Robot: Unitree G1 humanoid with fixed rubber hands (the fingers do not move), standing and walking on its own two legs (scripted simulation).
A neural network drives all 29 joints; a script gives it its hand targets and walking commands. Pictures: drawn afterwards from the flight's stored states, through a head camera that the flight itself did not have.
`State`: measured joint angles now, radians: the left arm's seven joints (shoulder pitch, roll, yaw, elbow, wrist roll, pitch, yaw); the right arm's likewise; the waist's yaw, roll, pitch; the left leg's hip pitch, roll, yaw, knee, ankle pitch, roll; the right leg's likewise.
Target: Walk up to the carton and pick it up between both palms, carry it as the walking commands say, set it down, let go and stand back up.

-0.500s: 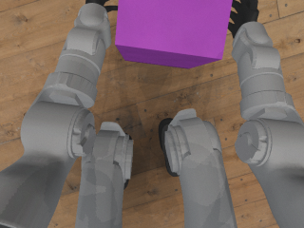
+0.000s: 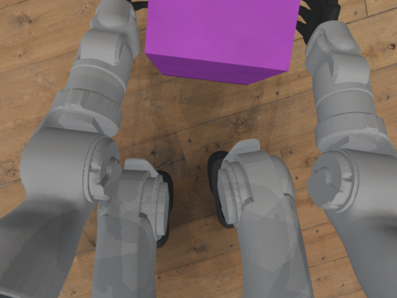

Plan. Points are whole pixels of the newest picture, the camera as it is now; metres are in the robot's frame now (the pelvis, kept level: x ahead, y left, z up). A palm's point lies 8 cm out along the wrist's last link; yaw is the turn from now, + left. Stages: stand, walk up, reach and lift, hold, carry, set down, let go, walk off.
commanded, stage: set down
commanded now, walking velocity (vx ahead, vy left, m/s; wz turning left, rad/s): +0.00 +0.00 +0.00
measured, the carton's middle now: (215, 24) +0.53 -0.11 -0.24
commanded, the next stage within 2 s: none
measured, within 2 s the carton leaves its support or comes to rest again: neither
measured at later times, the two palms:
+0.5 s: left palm (117, 2) +0.56 +0.05 -0.17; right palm (325, 22) +0.49 -0.27 -0.17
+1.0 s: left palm out of the picture +0.58 +0.06 -0.11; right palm (371, 1) +0.50 -0.30 -0.11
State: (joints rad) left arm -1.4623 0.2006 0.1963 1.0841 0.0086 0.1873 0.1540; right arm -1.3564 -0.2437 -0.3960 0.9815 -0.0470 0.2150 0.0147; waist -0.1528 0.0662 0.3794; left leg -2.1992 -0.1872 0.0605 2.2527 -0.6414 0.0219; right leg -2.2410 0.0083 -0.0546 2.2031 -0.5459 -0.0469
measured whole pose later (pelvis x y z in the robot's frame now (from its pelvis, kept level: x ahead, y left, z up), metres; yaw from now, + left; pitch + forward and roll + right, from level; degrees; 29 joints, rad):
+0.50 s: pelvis -0.01 +0.00 +0.01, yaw -1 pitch +34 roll +0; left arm -1.53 0.27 0.06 1.13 -0.10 0.12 0.15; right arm -1.46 -0.34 -0.31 1.20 0.09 0.04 -0.04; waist -0.13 0.03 0.43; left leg -2.19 -0.14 0.05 2.22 -0.63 0.01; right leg -2.24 0.00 -0.07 2.16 -0.51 -0.07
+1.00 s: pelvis +0.00 -0.01 +0.02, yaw -1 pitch +37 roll +2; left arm -1.42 0.31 0.08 0.94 -0.14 0.20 0.16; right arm -1.35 -0.40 -0.24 1.01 0.19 0.12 -0.05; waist -0.12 0.03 0.29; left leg -2.18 -0.10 0.07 2.16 -0.64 0.03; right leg -2.26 0.01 -0.07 2.11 -0.50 -0.08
